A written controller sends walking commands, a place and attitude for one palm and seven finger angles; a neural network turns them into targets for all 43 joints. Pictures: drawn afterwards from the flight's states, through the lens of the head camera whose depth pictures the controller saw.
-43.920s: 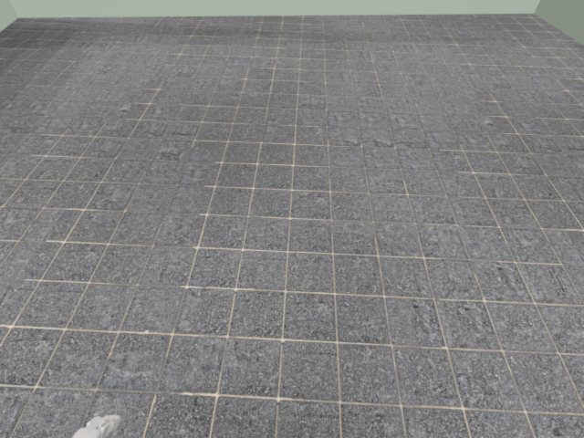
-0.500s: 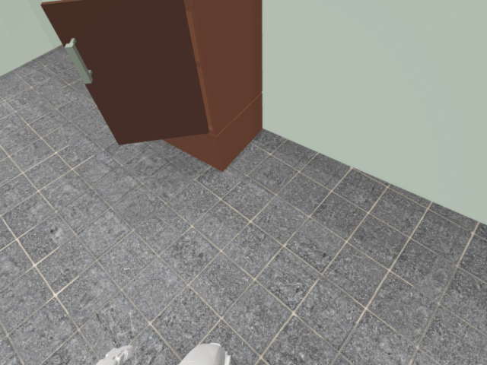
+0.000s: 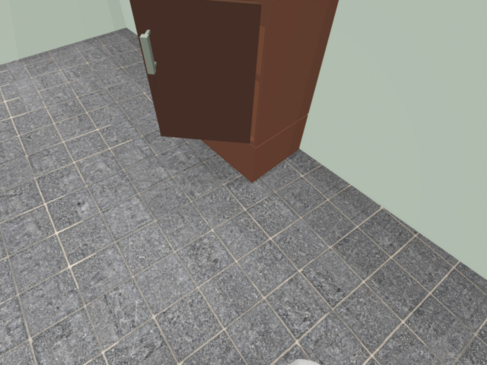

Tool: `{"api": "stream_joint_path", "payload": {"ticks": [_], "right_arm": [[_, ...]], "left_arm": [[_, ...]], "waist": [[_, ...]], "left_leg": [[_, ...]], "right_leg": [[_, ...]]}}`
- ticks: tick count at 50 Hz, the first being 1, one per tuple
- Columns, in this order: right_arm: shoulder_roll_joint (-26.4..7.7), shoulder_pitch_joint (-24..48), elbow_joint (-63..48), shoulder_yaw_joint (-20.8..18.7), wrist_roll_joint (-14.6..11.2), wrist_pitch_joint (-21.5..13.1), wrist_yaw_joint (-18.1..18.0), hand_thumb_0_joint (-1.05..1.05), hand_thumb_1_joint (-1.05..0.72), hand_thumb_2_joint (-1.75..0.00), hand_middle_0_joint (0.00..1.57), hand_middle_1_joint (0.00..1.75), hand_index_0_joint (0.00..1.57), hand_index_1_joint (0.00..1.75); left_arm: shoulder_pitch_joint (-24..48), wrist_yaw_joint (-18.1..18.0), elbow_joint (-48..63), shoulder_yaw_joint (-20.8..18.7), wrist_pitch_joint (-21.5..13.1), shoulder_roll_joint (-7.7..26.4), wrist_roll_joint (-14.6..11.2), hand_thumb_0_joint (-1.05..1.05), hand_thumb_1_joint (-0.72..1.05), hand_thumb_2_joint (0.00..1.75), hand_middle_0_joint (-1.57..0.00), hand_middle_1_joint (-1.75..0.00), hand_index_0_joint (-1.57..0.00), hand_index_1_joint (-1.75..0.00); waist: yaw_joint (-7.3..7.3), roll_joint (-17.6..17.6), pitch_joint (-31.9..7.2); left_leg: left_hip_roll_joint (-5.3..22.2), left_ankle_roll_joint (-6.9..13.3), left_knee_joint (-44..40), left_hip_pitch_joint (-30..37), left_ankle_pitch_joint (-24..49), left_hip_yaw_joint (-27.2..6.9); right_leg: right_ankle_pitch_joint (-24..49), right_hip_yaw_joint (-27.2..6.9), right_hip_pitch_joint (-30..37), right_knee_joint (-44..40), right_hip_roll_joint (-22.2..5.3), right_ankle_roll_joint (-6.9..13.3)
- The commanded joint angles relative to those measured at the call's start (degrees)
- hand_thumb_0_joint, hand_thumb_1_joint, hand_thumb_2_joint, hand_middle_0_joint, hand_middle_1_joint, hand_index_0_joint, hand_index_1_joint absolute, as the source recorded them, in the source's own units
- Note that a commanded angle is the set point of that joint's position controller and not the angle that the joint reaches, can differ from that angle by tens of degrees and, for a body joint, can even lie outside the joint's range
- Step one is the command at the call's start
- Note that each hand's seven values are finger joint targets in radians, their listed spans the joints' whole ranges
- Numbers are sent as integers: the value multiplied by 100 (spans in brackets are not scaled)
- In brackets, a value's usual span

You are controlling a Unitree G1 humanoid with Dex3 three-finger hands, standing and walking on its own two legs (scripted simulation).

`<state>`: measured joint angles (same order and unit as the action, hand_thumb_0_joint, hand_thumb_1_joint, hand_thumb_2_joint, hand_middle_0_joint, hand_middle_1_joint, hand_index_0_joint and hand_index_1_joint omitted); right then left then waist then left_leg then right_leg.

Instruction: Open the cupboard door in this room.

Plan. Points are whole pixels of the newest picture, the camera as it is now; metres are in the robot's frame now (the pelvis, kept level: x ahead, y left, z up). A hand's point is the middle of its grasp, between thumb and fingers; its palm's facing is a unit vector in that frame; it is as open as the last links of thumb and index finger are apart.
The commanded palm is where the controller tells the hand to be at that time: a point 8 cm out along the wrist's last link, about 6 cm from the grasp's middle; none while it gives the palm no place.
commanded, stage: take the last steps up to it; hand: left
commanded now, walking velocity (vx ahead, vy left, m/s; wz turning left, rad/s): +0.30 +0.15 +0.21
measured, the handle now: (150, 51) +1.05 +0.41 -0.06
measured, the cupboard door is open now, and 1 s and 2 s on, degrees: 43 43 43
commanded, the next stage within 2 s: come to a stop and stand still in 1.30 s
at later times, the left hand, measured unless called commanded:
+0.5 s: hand out of the picture +0.06 +0.16 -0.16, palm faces +0.22 -0.96 -0.18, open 7.3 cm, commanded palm none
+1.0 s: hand (118, 242) +0.37 +0.32 -0.16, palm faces +0.13 -0.97 -0.21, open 7.4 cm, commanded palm none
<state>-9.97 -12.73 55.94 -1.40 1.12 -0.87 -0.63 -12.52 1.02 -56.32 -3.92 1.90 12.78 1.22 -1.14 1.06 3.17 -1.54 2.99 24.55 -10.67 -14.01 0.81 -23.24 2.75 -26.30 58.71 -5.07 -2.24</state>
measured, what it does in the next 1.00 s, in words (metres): walks ahead: right foot, then left foot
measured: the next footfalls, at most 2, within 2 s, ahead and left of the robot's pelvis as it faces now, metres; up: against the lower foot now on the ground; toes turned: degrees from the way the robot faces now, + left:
right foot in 0.16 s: +0.10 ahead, -0.13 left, +0.00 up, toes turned -4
left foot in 0.64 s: +0.29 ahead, +0.19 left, +0.00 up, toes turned +15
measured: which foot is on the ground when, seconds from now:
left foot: down 0.00-0.16, up 0.18-0.62, down 0.64-1.00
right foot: up 0.00-0.14, down 0.16-0.64, up 0.66-1.00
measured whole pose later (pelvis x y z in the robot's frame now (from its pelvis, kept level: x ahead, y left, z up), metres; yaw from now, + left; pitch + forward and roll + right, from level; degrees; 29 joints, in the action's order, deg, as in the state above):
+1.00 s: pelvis +0.29 +0.12 +0.00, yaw +5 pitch +0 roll +2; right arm -10.0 -17.5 59.8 -2.2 1.3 -4.0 -1.0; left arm -7.8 0.5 -56.2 -4.0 0.0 10.7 1.4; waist -0.1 1.9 1.8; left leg -3.6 4.8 17.6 -5.4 -12.9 12.1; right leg -12.3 3.7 -32.7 54.2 -6.2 -0.2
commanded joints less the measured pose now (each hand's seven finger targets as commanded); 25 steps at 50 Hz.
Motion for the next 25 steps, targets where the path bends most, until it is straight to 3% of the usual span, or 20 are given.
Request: {"api": "stream_joint_path", "payload": {"ticks": [1,4,5,6,7,8,9,10,11,12,13,14,16,20,25], "right_arm": [[-1058,-518,-71,-265,29,-88,-42,0,-90,-90,20,30,20,30],[-1091,-469,-36,-273,38,-65,-11,0,-90,-90,20,30,20,30],[-1085,-345,-55,-276,36,-52,-7,0,-90,-90,20,30,20,30],[-1078,-221,-69,-283,17,-36,-5,0,-90,-90,20,30,20,30],[-928,-131,-97,-273,-21,-51,16,0,-90,-90,20,30,20,30],[-563,-190,-198,-216,-88,-80,59,0,-90,-90,20,30,20,30],[-756,30,-392,-258,-9,-16,95,0,-90,-90,20,30,20,30],[-877,180,-392,-316,64,36,124,0,-90,-90,20,30,20,30],[-823,132,-259,-346,69,66,144,0,-90,-90,20,30,20,30],[-704,54,-135,-334,78,110,179,0,-90,-90,20,30,20,30],[-596,-87,-38,-322,82,155,211,0,-90,-90,20,30,20,30],[-477,-238,59,-308,72,177,232,0,-90,-90,20,30,20,30],[-373,-284,126,-270,53,169,262,0,-90,-90,20,30,20,30],[-277,103,6,-251,29,139,296,0,-90,-90,20,30,20,30],[-230,789,-288,-160,0,50,360,0,-90,-90,20,30,20,30]], "left_arm": [[552,34,604,-9,-225,270,11,0,90,90,-20,-30,-20,-30],[470,41,606,-13,-268,277,8,0,90,90,-20,-30,-20,-30],[166,40,522,-38,-277,293,3,0,90,90,-20,-30,-20,-30],[-233,34,354,-79,-298,333,14,0,90,90,-20,-30,-20,-30],[-772,-3,190,-163,-343,547,37,0,90,90,-20,-30,-20,-30],[-1391,-74,35,-266,-410,1104,104,0,90,90,-20,-30,-20,-30],[-1525,-136,49,-287,-376,1383,33,0,90,90,-20,-30,-20,-30],[-1096,-166,169,-259,-351,1213,-15,0,90,90,-20,-30,-20,-30],[-681,-178,256,-184,-410,936,-8,0,90,90,-20,-30,-20,-30],[-452,-170,266,-107,-448,718,-8,0,90,90,-20,-30,-20,-30],[-371,-161,274,-48,-494,518,-25,0,90,90,-20,-30,-20,-30],[-426,-162,213,-42,-530,440,-30,0,90,90,-20,-30,-20,-30],[-692,-156,76,-21,-617,410,-35,0,90,90,-20,-30,-20,-30],[-1174,-179,-240,-40,-707,457,-10,0,90,90,-20,-30,-20,-30],[-1374,-185,-482,-21,-692,512,45,0,90,90,-20,-30,-20,-30]], "waist": [[250,-832,-86],[158,-846,-10],[-26,-701,-68],[-226,-497,-114],[-500,54,-215],[-751,1621,-439],[-741,2004,-237],[-532,1224,296],[-277,1179,562],[-100,1131,605],[25,985,602],[62,964,442],[53,832,220],[-87,473,135],[-215,852,336]], "left_leg": [[1324,859,-1132,329,181,-1296],[1257,828,-1007,-153,-205,-1351],[1204,771,-810,-508,-429,-1296],[979,596,-391,-1001,-723,-1125],[564,329,373,-1809,-1173,-788],[-110,-47,2089,-2816,-1752,25],[-43,-191,3442,-3174,-2147,-142],[287,-211,3993,-3232,-1576,-472],[478,-253,4238,-3082,-887,-542],[559,-324,4363,-2873,-423,-491],[632,-389,4356,-2663,-63,-412],[627,-438,4288,-2557,141,-300],[619,-552,4004,-2637,478,-114],[693,-653,3340,-2958,587,94],[662,-561,1892,-2606,497,434]], "right_leg": [[91,158,-315,-936,-14,-23],[96,310,505,-1860,166,-5],[315,332,1113,-2208,224,-2],[586,408,1934,-2702,290,12],[471,17,2989,-3258,5,79],[-716,-1753,3843,-4173,-1525,470],[-1695,-3384,3235,-5144,-2650,960],[-2206,-3176,2415,-5359,-2605,1119],[-2191,-2868,1734,-5363,-2272,955],[-1602,-2216,1354,-5322,-1995,767],[-939,-1523,1157,-5263,-1748,632],[-364,-1049,1267,-5193,-1553,570],[909,-397,1749,-5056,-1312,510],[2192,-65,2478,-4883,-1415,678],[2759,297,2550,-4636,-1496,729]]}}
